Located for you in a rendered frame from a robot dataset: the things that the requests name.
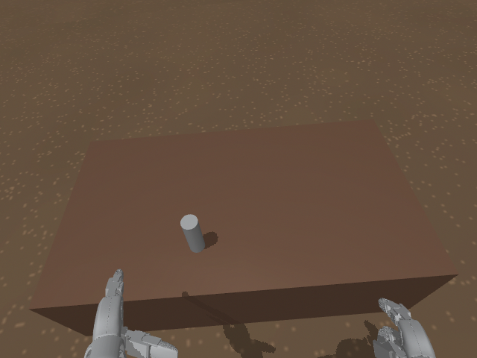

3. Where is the right robot hand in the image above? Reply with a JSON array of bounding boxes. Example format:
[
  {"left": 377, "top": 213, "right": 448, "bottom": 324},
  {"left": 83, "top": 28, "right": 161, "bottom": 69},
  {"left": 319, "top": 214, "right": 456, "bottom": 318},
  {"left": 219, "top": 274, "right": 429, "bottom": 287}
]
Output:
[{"left": 373, "top": 298, "right": 436, "bottom": 358}]

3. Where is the left robot arm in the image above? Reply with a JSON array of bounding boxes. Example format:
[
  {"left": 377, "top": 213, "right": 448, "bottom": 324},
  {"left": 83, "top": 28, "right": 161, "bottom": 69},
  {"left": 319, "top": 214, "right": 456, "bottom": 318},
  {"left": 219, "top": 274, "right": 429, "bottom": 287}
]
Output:
[{"left": 84, "top": 335, "right": 127, "bottom": 358}]

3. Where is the left robot hand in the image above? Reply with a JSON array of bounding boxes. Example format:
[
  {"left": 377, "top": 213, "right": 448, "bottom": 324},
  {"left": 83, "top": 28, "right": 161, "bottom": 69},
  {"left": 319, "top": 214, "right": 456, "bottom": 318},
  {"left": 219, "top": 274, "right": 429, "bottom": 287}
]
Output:
[{"left": 92, "top": 269, "right": 178, "bottom": 358}]

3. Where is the can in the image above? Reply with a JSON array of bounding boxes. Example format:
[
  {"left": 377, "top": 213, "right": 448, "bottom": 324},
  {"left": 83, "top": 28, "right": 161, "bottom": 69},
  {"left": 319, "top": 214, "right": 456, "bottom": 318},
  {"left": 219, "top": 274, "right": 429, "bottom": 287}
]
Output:
[{"left": 180, "top": 214, "right": 205, "bottom": 253}]

